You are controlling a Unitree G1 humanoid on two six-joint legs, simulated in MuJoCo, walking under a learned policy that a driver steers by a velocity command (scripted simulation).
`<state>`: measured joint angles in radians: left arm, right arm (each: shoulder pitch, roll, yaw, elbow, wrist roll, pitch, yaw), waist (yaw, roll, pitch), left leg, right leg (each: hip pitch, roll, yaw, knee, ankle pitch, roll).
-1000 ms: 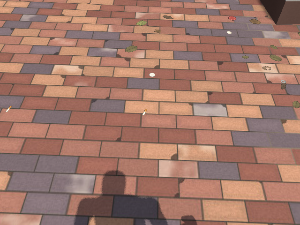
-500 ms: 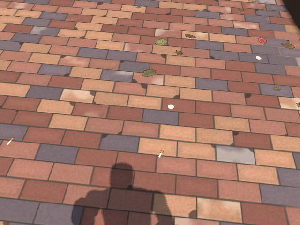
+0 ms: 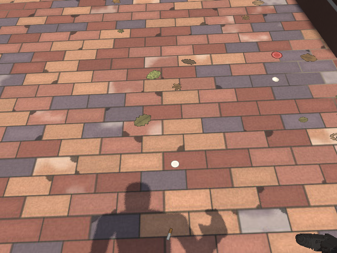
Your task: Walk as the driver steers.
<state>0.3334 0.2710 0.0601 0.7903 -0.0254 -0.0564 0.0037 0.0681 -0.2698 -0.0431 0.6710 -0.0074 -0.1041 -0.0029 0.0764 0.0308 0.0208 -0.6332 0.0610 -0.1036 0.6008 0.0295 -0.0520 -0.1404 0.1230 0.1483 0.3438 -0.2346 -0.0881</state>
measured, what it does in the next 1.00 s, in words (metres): walks ahead: left foot, then right foot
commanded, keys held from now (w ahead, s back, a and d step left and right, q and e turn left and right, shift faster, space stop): w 0.38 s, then no key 0.24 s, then q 0.38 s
